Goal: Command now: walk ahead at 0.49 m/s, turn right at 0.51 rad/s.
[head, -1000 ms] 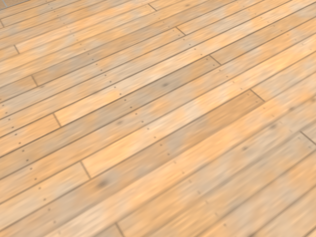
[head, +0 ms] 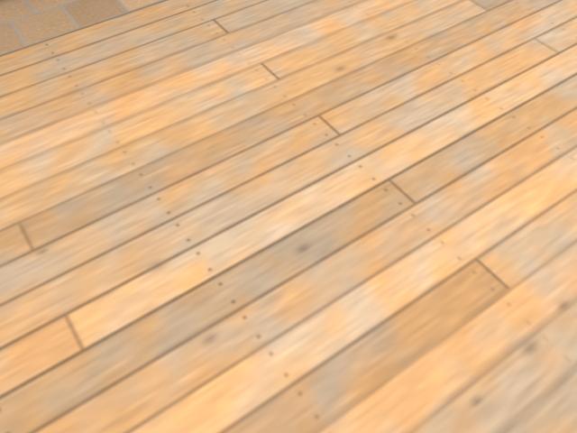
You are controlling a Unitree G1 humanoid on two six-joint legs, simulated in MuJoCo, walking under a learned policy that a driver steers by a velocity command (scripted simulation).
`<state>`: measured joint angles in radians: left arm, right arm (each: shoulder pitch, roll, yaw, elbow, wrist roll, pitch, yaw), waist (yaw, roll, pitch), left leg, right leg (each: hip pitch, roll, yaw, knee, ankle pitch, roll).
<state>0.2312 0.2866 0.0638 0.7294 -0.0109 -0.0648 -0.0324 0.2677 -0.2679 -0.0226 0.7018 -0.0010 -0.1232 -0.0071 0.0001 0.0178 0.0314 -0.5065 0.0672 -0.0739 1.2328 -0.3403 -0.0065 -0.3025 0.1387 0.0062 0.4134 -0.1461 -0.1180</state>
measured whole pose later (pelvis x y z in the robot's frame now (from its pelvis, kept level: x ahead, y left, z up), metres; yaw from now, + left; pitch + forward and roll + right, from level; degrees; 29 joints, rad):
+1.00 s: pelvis +0.51 -0.12 +0.01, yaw -23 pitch +1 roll -1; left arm 0.26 0.25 0.06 0.73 0.01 -0.08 -0.03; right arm 0.26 -0.31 -0.06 0.81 0.03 -0.07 0.00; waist 0.00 0.05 0.03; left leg -0.56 0.11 -0.06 1.16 -0.28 0.01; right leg -0.23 0.05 -0.08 0.39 -0.19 -0.07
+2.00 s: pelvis +0.96 -0.22 +0.00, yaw -17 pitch +3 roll +1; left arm 0.21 0.28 0.06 0.67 0.00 -0.01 0.00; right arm 0.10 -0.29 -0.05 0.73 -0.01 0.01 -0.03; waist 0.03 0.02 0.05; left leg -0.50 -0.04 -0.05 1.14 -0.47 -0.03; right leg -0.44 0.07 0.04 0.49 -0.10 -0.07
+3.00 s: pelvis +0.97 -0.22 +0.01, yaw -53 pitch +3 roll +2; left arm 0.18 0.30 0.07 0.61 -0.01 0.04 0.03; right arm 0.12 -0.31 -0.09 0.70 -0.01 0.01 -0.03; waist 0.01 0.02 0.04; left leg -0.51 0.00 -0.07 0.91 -0.35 -0.09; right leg -0.30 0.07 0.13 0.47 -0.21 -0.05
